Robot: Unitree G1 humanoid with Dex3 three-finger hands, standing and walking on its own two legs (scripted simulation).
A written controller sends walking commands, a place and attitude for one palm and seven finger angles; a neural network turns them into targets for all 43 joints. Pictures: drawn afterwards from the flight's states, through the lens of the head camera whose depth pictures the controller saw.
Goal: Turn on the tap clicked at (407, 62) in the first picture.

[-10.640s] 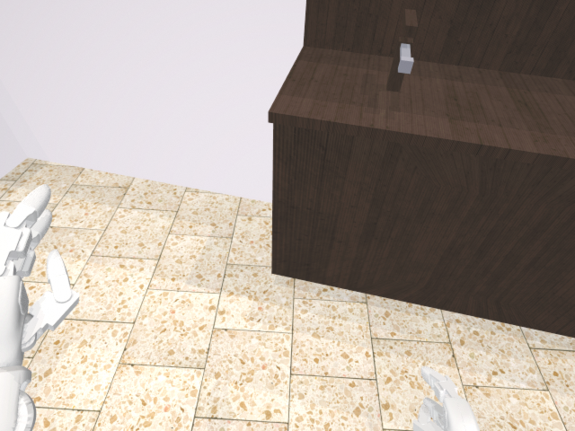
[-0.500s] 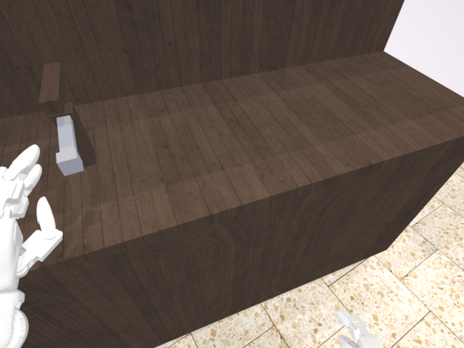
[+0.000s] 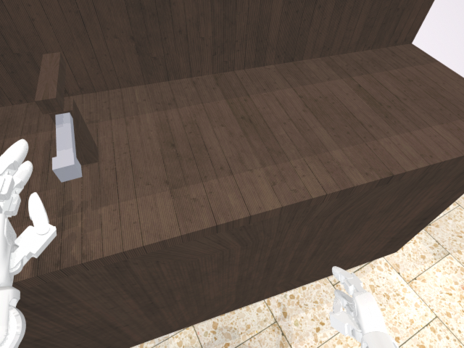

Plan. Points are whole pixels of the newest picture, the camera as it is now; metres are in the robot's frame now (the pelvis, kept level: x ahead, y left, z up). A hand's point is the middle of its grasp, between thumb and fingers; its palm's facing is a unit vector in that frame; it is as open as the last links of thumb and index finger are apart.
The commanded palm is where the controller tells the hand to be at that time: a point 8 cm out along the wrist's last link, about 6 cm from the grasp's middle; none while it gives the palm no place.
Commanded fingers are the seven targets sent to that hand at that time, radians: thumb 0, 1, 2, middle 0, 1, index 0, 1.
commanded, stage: look again from close up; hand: left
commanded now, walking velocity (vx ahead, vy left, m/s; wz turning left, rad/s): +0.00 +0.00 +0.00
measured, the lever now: (67, 167) +0.31 +0.28 +0.16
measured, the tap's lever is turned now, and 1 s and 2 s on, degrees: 4 8 8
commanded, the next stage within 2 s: turn the palm inward beside the body in 0.26 s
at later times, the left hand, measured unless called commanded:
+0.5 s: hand (17, 184) +0.24 +0.28 +0.21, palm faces +0.48 -0.82 -0.31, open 7.4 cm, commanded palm +0.16 +0.27 +0.18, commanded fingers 0.00 0.90 0.90 -0.20 -0.30 -0.20 -0.30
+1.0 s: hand (70, 234) +0.20 +0.21 +0.18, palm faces +0.50 -0.81 -0.31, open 7.4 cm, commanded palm +0.13 +0.25 +0.20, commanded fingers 0.00 0.90 0.90 -0.20 -0.30 -0.20 -0.30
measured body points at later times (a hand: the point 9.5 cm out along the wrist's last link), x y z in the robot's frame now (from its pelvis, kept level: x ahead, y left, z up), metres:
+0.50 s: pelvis -0.01 -0.01 +0.00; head +0.00 -0.01 +0.45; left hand +0.21 +0.32 +0.23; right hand +0.17 -0.23 -0.09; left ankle -0.04 +0.08 -0.74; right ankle +0.07 -0.12 -0.74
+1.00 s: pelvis -0.02 -0.05 -0.01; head -0.03 -0.08 +0.44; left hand +0.17 +0.25 +0.19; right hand +0.23 -0.25 -0.08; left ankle -0.04 +0.08 -0.74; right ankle +0.07 -0.12 -0.74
